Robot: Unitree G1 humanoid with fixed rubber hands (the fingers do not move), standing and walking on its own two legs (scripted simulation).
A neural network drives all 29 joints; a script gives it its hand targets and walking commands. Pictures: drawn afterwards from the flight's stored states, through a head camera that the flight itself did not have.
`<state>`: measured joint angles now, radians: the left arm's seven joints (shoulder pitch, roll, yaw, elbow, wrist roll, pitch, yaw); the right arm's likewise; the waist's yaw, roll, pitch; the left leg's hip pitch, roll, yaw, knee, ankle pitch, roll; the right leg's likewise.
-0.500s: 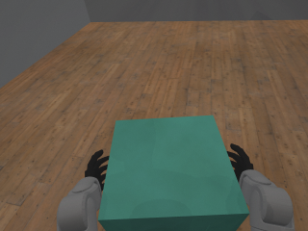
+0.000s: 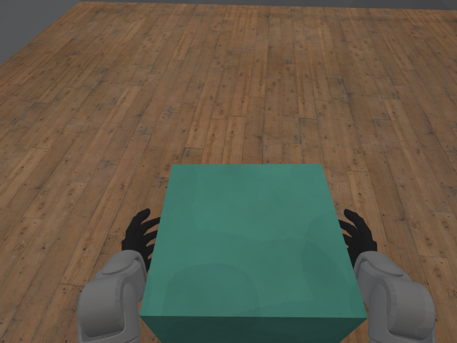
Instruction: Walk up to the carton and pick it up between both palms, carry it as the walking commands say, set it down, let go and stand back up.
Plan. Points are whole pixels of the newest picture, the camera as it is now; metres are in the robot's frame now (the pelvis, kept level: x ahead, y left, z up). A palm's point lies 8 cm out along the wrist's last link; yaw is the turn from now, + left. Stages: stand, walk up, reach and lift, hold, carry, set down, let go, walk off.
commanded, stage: carry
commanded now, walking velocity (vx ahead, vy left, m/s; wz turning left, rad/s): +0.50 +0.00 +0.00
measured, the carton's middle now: (246, 268) +0.27 -0.01 -0.02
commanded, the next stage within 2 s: none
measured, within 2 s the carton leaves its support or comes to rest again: neither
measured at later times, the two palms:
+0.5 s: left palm (156, 108) +0.61 +0.17 +0.09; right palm (303, 105) +0.62 -0.18 +0.06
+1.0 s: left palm (151, 53) +0.86 +0.21 +0.09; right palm (271, 55) +0.85 -0.14 +0.07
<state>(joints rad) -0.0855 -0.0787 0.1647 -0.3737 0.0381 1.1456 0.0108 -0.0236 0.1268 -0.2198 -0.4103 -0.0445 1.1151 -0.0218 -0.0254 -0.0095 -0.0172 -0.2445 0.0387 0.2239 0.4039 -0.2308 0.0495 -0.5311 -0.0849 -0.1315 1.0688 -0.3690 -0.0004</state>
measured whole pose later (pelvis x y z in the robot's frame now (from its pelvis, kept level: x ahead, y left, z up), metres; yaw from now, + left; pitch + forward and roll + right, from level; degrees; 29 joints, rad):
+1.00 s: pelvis +0.61 +0.04 +0.00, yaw -1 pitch +5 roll +1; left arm -0.05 -0.10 0.17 -0.41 0.05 1.12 0.01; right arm -0.02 0.13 -0.21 -0.42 -0.05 1.10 -0.01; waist 0.01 0.02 -0.11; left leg -0.28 0.01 0.23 0.54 -0.24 0.07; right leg -0.11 -0.09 -0.14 0.55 -0.32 0.05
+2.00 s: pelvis +0.84 +0.07 -0.01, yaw +0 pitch +5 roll +0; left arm -0.10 -0.12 0.17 -0.29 0.08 1.02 0.01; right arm -0.08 0.10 -0.25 -0.30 -0.06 1.01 0.02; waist 0.02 -0.02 -0.08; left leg -0.30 0.00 0.15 0.57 -0.34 0.03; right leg -0.15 -0.08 -0.15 0.58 -0.35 -0.02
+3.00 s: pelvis +1.05 +0.13 -0.03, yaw -2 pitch +2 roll +0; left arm -0.07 -0.01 0.09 -0.07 0.08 0.84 0.00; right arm 0.01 0.13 -0.21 -0.10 -0.11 0.79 0.02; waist 0.00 -0.02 -0.06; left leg -0.31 -0.05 0.09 0.71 -0.44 0.09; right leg -0.25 -0.05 -0.05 0.94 -0.63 0.02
